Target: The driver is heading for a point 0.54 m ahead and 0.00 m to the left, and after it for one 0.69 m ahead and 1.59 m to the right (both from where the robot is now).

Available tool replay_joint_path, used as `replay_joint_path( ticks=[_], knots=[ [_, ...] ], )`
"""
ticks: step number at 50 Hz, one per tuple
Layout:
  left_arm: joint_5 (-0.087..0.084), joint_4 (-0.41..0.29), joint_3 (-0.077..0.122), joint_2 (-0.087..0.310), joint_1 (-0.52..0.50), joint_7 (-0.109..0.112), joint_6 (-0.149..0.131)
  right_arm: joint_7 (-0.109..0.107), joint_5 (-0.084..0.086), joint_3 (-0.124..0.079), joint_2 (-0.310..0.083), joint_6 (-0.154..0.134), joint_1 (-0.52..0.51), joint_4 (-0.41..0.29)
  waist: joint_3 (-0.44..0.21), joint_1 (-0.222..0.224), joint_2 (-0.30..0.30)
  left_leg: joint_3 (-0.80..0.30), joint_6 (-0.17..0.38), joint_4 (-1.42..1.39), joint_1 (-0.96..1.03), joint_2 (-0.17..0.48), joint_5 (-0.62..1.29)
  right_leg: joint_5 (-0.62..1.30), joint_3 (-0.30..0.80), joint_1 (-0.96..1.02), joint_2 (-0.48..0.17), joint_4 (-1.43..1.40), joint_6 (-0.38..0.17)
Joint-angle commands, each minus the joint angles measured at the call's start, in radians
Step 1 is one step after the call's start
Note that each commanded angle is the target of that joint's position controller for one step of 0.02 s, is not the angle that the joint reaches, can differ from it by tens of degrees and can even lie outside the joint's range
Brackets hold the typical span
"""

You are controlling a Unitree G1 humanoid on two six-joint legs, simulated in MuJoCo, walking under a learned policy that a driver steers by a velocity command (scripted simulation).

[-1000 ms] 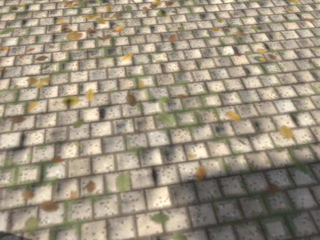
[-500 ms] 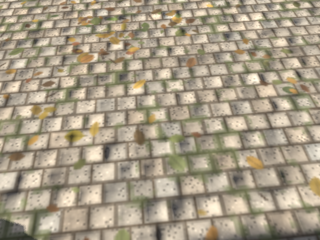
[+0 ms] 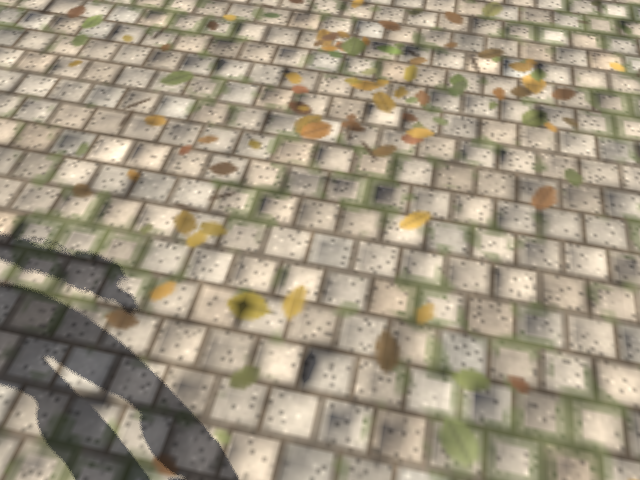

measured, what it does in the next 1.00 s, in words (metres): walks ahead: right foot, then left foot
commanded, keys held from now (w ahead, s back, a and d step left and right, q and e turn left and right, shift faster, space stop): w+q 0.10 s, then w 0.40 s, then e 0.50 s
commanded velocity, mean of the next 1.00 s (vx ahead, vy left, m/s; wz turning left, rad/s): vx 0.35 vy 0.00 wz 0.02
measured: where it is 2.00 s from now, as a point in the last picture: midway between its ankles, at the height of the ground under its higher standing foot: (341, 464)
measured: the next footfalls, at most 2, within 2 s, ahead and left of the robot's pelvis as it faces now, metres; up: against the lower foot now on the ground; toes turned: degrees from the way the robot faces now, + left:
right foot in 0.40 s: +0.42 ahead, -0.12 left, +0.00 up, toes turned +8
left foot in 0.84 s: +0.59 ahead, +0.11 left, +0.00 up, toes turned -3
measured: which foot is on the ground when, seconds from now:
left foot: down 0.00-0.42, up 0.44-0.82, down 0.84-1.00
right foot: up 0.00-0.38, down 0.40-0.86, up 0.88-1.00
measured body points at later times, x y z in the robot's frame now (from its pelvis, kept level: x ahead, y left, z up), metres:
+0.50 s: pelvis +0.30 -0.05 +0.00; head +0.32 -0.05 +0.45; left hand +0.42 +0.24 -0.09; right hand +0.38 -0.31 -0.13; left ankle +0.14 +0.06 -0.64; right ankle +0.38 -0.13 -0.73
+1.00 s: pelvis +0.46 +0.00 +0.01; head +0.50 +0.02 +0.46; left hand +0.57 +0.29 -0.12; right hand +0.64 -0.27 -0.07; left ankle +0.55 +0.11 -0.73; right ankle +0.41 -0.12 -0.65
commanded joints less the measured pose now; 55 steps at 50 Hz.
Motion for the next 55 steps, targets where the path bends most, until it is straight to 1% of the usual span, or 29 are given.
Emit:
replay_joint_path(
  ticks=[1, 5, 9, 11, 14, 17, 18, 19, 20, 21, 22, 23, 24, 25, 26, 29, 31, 34, 37, 39, 41, 42, 43, 44, 45, 46, 47, 50, 55],
  knots=[
    [0.021, -0.088, 0.035, 0.134, -0.020, 0.002, -0.026, -0.012, -0.012, -0.020, -0.098, -0.022, 0.034, -0.069, -0.128, 0.007, 0.014, -0.419, 0.194, -0.317, 0.314, 0.270, 0.188, 0.100, 0.082, -0.296, -0.079, -0.054, -0.002],
    [0.040, -0.124, 0.028, 0.088, -0.076, 0.007, 0.007, -0.039, -0.004, -0.032, -0.148, -0.025, 0.078, -0.065, -0.088, 0.010, 0.024, -0.318, 0.191, -0.354, 0.201, 0.225, 0.326, 0.221, 0.045, -0.283, -0.060, -0.256, 0.061],
    [0.032, -0.154, 0.008, 0.047, -0.197, -0.007, 0.001, -0.054, -0.002, -0.025, -0.132, -0.016, 0.130, -0.045, -0.069, -0.049, 0.073, -0.220, 0.121, -0.348, 0.176, 0.163, 0.255, 0.504, 0.018, -0.222, -0.016, -0.569, 0.066],
    [0.023, -0.170, 0.003, 0.045, -0.252, -0.019, -0.007, -0.053, -0.003, -0.022, -0.132, -0.017, 0.169, -0.025, -0.054, -0.080, 0.088, -0.236, 0.109, -0.355, 0.181, 0.181, 0.179, 0.588, 0.009, -0.186, 0.001, -0.644, 0.055],
    [0.018, -0.196, 0.006, 0.075, -0.301, -0.033, -0.017, -0.052, -0.002, -0.020, -0.133, -0.014, 0.211, 0.001, -0.032, -0.097, 0.092, -0.289, 0.108, -0.300, 0.305, 0.238, 0.187, 0.532, 0.025, -0.242, 0.005, -0.709, 0.020],
    [0.018, -0.200, 0.014, 0.103, -0.269, -0.042, -0.027, -0.060, -0.006, -0.025, -0.148, -0.002, 0.220, 0.013, -0.032, -0.067, 0.115, -0.332, 0.090, -0.233, 0.416, 0.291, 0.318, 0.400, 0.020, -0.234, 0.016, -0.743, -0.026],
    [0.018, -0.188, 0.021, 0.119, -0.214, -0.041, -0.030, -0.061, -0.006, -0.026, -0.154, 0.002, 0.203, 0.010, -0.057, -0.033, 0.126, -0.322, 0.077, -0.178, 0.426, 0.281, 0.456, 0.365, -0.001, -0.159, 0.037, -0.759, -0.047],
    [0.022, -0.154, 0.037, 0.146, -0.099, -0.037, -0.032, -0.060, -0.008, -0.020, -0.144, 0.005, 0.182, 0.003, -0.129, 0.027, 0.113, -0.284, 0.056, -0.053, 0.413, 0.233, 0.599, 0.396, -0.023, 0.002, 0.057, -0.785, -0.078],
    [0.035, -0.126, 0.049, 0.186, 0.062, -0.033, -0.032, -0.057, -0.017, -0.005, -0.114, 0.005, 0.165, -0.018, -0.269, 0.098, 0.073, -0.243, 0.026, 0.170, 0.289, 0.181, 0.522, 0.438, 0.076, 0.274, -0.046, -0.735, -0.139],
    [0.048, -0.099, 0.073, 0.266, 0.200, -0.031, -0.025, -0.054, -0.007, 0.016, -0.044, -0.009, 0.290, -0.025, -0.423, 0.085, -0.156, -0.156, -0.056, 0.546, -0.070, 0.027, 0.140, 0.301, 0.472, 0.660, -0.263, -0.764, -0.291],
    [0.021, -0.072, 0.058, 0.204, 0.226, -0.041, -0.018, -0.050, 0.005, 0.022, -0.060, -0.022, 0.304, -0.017, -0.437, 0.090, -0.279, -0.203, -0.068, 0.702, -0.269, -0.015, -0.387, 0.122, 0.750, 0.730, -0.344, -0.909, -0.336],
    [0.004, -0.083, 0.038, 0.140, 0.164, -0.040, -0.013, -0.045, 0.019, 0.004, -0.135, -0.029, 0.215, -0.030, -0.269, 0.097, -0.167, -0.223, -0.061, 0.774, -0.367, 0.049, -0.341, -0.001, 0.651, 0.614, -0.317, -0.928, -0.286],
    [0.012, -0.100, 0.028, 0.114, 0.093, -0.035, -0.004, -0.043, 0.016, 0.006, -0.138, -0.033, 0.132, -0.050, -0.169, 0.082, -0.077, -0.176, -0.056, 0.747, -0.367, 0.103, -0.251, 0.028, 0.516, 0.470, -0.275, -0.950, -0.249],
    [0.022, -0.105, 0.019, 0.098, 0.042, -0.036, 0.001, -0.043, 0.001, 0.005, -0.126, -0.035, 0.085, -0.062, -0.090, 0.054, -0.035, -0.146, -0.059, 0.672, -0.346, 0.140, -0.186, 0.120, 0.426, 0.336, -0.233, -0.985, -0.235],
    [0.033, -0.111, 0.009, 0.080, 0.011, -0.038, -0.001, -0.046, -0.014, -0.002, -0.121, -0.032, 0.076, -0.063, -0.057, 0.026, -0.042, -0.137, -0.066, 0.611, -0.291, 0.166, -0.148, 0.302, 0.364, 0.248, -0.197, -1.001, -0.225],
    [0.032, -0.095, 0.008, 0.095, 0.005, -0.037, -0.006, -0.054, -0.032, 0.007, -0.062, -0.022, 0.128, -0.060, -0.092, -0.026, -0.067, -0.097, -0.117, 0.478, -0.169, 0.162, -0.143, 0.860, 0.217, 0.157, -0.152, -0.984, -0.244],
    [0.027, -0.084, 0.022, 0.139, 0.009, -0.023, 0.004, -0.060, -0.035, 0.017, -0.038, -0.020, 0.086, -0.077, -0.112, -0.025, -0.071, -0.076, -0.143, 0.334, -0.142, 0.140, -0.061, 0.999, 0.148, 0.144, -0.126, -0.969, -0.239],
    [0.008, -0.074, 0.037, 0.177, 0.048, -0.006, 0.033, -0.062, -0.027, 0.020, -0.041, -0.011, -0.007, -0.096, -0.141, 0.008, -0.082, -0.069, -0.154, 0.150, -0.075, 0.090, 0.119, 0.945, 0.113, 0.137, -0.083, -0.936, -0.196],
    [-0.004, -0.061, 0.040, 0.173, 0.090, 0.006, 0.060, -0.060, -0.021, 0.016, -0.055, -0.003, -0.088, -0.120, -0.135, 0.032, -0.095, -0.093, -0.157, 0.041, -0.061, 0.063, 0.155, 0.802, 0.170, 0.165, -0.092, -0.896, -0.180],
    [-0.005, -0.067, 0.043, 0.169, 0.087, 0.015, 0.075, -0.055, -0.022, 0.008, -0.079, -0.008, -0.103, -0.128, -0.131, 0.025, -0.105, -0.117, -0.148, -0.024, -0.043, 0.060, 0.130, 0.701, 0.237, 0.188, -0.105, -0.852, -0.168],
    [-0.007, -0.089, 0.043, 0.162, 0.041, 0.023, 0.086, -0.051, -0.026, -0.004, -0.103, -0.022, -0.046, -0.111, -0.140, -0.018, -0.107, -0.113, -0.120, -0.139, 0.057, 0.062, 0.184, 0.594, 0.282, 0.179, -0.082, -0.772, -0.136],
    [-0.002, -0.102, 0.036, 0.133, 0.042, 0.023, 0.087, -0.056, -0.037, -0.013, -0.131, -0.030, -0.009, -0.104, -0.173, -0.029, -0.075, -0.136, -0.085, -0.194, 0.176, 0.120, 0.316, 0.505, 0.271, 0.134, -0.030, -0.687, -0.097],
    [0.020, -0.134, 0.018, 0.076, 0.041, 0.021, 0.083, -0.071, -0.057, -0.026, -0.197, -0.029, 0.060, -0.108, -0.269, -0.042, 0.072, -0.286, -0.007, -0.147, 0.386, 0.318, 0.661, 0.242, 0.196, -0.003, 0.052, -0.461, -0.047],
    [0.018, -0.128, 0.003, 0.028, 0.219, 0.017, 0.079, -0.072, -0.061, -0.026, -0.208, -0.008, 0.058, -0.115, -0.382, 0.028, 0.297, -0.520, 0.171, -0.110, 0.583, 0.542, 0.855, -0.329, 0.109, -0.216, 0.159, -0.236, 0.003],
    [0.008, -0.107, 0.023, 0.129, 0.233, 0.016, 0.089, -0.068, -0.041, -0.016, -0.146, 0.007, 0.052, -0.120, -0.387, 0.009, 0.218, -0.560, 0.194, -0.153, 0.524, 0.536, 0.646, -0.299, 0.114, -0.263, 0.093, -0.099, 0.033],
    [0.000, -0.114, 0.042, 0.174, 0.161, 0.022, 0.107, -0.069, -0.034, -0.003, -0.103, 0.014, 0.015, -0.130, -0.296, -0.002, 0.149, -0.453, 0.156, -0.172, 0.452, 0.465, 0.485, -0.223, 0.097, -0.302, 0.065, -0.029, 0.054],
    [0.000, -0.117, 0.047, 0.168, 0.131, 0.031, 0.129, -0.070, -0.035, 0.002, -0.094, 0.021, -0.036, -0.131, -0.243, 0.010, 0.112, -0.374, 0.126, -0.202, 0.365, 0.412, 0.353, -0.154, 0.083, -0.310, 0.040, -0.012, 0.072],
    [0.005, -0.140, 0.046, 0.127, 0.122, 0.036, 0.169, -0.073, -0.049, 0.000, -0.108, 0.033, -0.113, -0.126, -0.144, 0.036, 0.160, -0.206, 0.114, -0.292, 0.134, 0.334, 0.184, -0.024, 0.035, -0.209, 0.021, -0.035, 0.098],
    [0.012, -0.201, 0.029, 0.085, 0.048, 0.018, 0.164, -0.086, -0.040, -0.012, -0.134, 0.038, -0.113, -0.104, -0.179, 0.010, 0.150, -0.106, 0.137, -0.297, 0.166, 0.364, 0.227, 0.053, 0.001, -0.125, -0.013, -0.276, 0.081]
  ],
)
